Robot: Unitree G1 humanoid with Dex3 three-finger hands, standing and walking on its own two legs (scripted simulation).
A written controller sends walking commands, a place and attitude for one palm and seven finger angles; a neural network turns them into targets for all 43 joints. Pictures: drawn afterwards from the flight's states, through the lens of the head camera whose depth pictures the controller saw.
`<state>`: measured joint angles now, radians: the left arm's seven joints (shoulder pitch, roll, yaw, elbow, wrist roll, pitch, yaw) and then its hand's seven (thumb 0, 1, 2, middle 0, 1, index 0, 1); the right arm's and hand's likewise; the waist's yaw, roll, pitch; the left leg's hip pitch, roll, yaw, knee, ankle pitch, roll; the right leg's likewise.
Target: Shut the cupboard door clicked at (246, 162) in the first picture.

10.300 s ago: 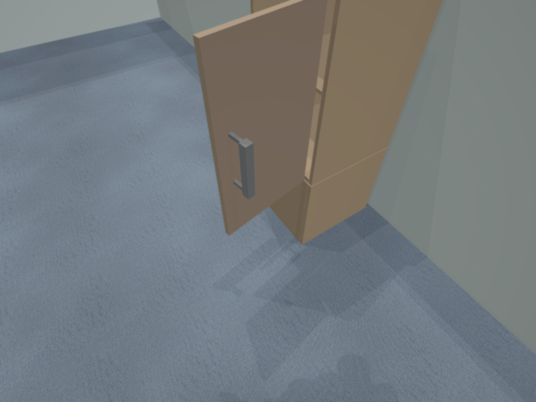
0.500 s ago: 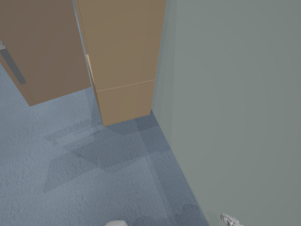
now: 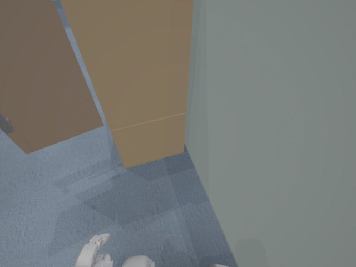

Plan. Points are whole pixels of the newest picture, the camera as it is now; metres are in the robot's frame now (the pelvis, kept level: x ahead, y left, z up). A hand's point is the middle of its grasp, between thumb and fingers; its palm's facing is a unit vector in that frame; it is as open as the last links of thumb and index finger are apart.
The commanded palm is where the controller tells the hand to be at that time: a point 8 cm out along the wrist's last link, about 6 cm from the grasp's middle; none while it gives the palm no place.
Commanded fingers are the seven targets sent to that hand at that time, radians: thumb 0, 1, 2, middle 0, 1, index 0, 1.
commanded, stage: turn to face it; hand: left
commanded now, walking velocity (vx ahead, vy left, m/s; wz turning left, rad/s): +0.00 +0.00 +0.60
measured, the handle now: out of the picture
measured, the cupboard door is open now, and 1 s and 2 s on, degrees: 100 100 100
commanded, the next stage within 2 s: take the last steps up to it in 0.80 s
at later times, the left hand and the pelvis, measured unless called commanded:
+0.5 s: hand out of the picture +0.05 +0.27 -0.16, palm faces +0.28 -0.92 -0.26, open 7.4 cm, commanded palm none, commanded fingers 0.00 0.90 0.90 -0.20 -0.30 -0.20 -0.30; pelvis +0.04 +0.03 +0.01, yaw +14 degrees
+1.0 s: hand out of the picture +0.01 +0.18 -0.17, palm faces +0.45 -0.87 -0.21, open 7.4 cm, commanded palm none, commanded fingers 0.00 0.90 0.90 -0.20 -0.30 -0.20 -0.30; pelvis +0.07 +0.00 +0.01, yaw +26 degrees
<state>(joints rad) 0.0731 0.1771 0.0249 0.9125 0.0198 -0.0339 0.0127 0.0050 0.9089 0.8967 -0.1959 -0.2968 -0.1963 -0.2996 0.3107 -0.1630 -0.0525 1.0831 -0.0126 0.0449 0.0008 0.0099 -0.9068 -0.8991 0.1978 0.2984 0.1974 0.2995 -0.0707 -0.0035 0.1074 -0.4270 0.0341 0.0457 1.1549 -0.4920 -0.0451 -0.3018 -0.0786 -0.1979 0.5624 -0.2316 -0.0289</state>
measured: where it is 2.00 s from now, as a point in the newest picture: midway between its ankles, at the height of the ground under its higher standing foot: (145, 250)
